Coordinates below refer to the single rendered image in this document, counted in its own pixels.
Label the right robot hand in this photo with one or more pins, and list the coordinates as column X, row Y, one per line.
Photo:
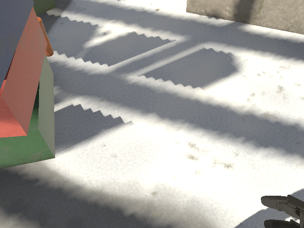
column 290, row 205

